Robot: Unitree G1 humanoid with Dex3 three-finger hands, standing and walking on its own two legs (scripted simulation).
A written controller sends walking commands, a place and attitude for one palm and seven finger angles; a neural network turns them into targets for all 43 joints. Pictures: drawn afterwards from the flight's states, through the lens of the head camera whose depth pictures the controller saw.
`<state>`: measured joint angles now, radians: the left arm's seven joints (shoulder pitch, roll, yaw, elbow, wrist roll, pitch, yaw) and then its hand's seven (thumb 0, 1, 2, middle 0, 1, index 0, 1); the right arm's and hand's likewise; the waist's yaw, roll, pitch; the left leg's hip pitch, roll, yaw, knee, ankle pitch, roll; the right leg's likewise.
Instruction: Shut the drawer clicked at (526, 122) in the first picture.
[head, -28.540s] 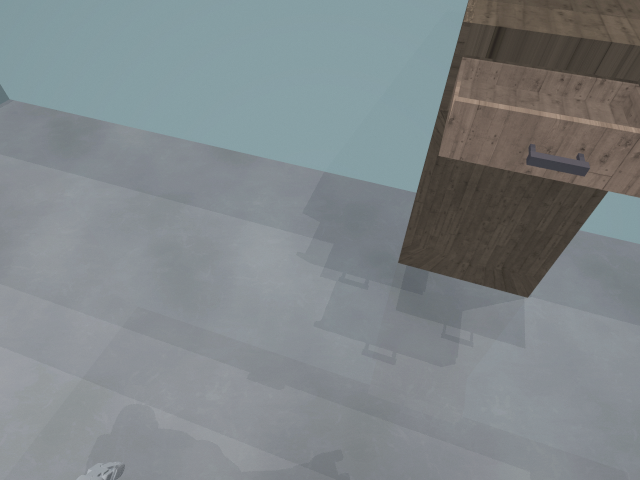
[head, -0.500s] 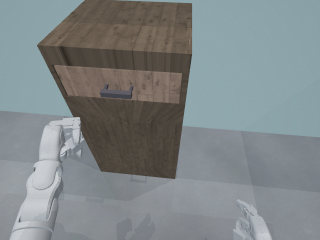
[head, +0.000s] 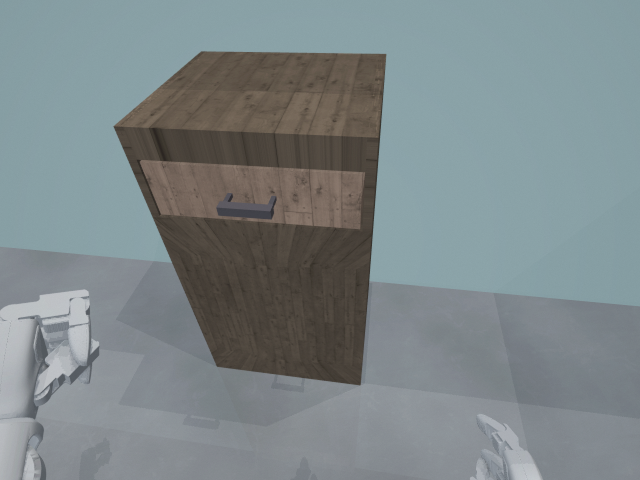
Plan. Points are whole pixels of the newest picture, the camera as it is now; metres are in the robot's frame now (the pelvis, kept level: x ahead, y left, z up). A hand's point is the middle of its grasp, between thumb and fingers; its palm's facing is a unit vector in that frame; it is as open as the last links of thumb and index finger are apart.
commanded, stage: draw the hand back to the body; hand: left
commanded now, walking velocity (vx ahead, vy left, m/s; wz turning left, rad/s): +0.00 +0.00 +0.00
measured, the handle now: (248, 204) +0.62 +0.24 +0.00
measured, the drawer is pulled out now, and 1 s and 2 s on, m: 0.00 0.00 0.00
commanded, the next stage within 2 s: step back with the hand held close in 0.16 s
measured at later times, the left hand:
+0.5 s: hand (96, 357) +0.17 +0.23 +0.16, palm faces +0.39 -0.81 -0.44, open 3.2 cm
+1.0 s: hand (66, 404) +0.13 +0.24 +0.16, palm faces +0.40 -0.80 -0.46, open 3.2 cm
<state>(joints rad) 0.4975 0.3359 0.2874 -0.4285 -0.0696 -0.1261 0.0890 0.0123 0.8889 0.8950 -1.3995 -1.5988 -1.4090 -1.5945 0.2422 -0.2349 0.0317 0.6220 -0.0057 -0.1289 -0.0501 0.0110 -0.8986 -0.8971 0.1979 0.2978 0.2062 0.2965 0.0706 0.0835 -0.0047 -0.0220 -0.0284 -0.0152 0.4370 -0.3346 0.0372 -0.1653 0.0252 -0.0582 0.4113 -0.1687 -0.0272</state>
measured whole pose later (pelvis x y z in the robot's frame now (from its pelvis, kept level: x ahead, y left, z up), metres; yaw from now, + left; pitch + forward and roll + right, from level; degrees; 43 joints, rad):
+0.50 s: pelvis -0.02 +0.00 +0.00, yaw -1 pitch -1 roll +0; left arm 0.56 0.33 0.35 -0.45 -0.03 -0.24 0.12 0.01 0.89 0.89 -1.40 -1.60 -1.41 -1.59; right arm 0.22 -0.25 0.00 0.60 -0.01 -0.10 -0.05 0.01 -0.90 -0.90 0.20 0.30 0.21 0.30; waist 0.01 0.05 -0.01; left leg -0.15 -0.03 0.00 0.48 -0.32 0.03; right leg -0.29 0.02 -0.05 0.44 -0.14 -0.03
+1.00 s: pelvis -0.07 +0.01 -0.02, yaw -1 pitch +0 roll +0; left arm 0.55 0.35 0.38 -0.52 0.01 -0.28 0.14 0.01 0.88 0.89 -1.40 -1.60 -1.41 -1.59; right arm 0.25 -0.23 0.00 0.54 -0.01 -0.07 -0.06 0.01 -0.90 -0.90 0.20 0.30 0.21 0.30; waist -0.01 0.00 -0.01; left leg -0.35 -0.06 0.03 0.69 -0.36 0.06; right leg -0.47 -0.01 -0.03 0.60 -0.14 -0.02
